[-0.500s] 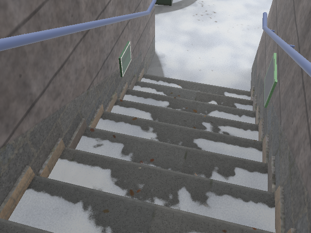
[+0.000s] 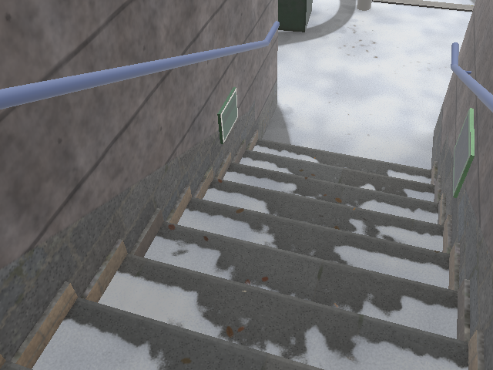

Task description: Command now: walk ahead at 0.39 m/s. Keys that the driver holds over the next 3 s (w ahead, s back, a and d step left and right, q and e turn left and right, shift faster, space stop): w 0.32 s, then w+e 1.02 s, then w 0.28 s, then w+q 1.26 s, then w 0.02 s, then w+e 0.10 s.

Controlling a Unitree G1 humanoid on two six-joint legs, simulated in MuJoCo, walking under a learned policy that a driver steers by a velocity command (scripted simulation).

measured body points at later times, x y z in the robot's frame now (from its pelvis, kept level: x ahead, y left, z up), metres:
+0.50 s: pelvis +0.24 +0.07 -0.17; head +0.26 +0.07 +0.28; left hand +0.21 +0.31 -0.32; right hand +0.30 -0.16 -0.32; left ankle +0.27 +0.14 -0.89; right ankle +0.15 -0.10 -0.72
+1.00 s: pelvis +0.47 -0.04 -0.33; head +0.50 -0.06 +0.12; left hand +0.70 +0.16 -0.43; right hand +0.36 -0.27 -0.47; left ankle +0.35 +0.16 -0.78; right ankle +0.51 -0.13 -1.04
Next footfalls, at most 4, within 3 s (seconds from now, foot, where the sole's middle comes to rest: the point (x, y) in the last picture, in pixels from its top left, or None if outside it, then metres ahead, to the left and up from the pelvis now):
0.34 left None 0.31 0.14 -0.92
0.92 right None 0.55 -0.14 -1.08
1.48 left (286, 327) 0.93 -0.02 -1.23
2.14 right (382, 298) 1.17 -0.46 -1.39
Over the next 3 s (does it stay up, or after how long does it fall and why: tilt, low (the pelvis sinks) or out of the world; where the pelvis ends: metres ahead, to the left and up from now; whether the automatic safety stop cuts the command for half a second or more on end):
stays up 1.52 -0.39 -0.79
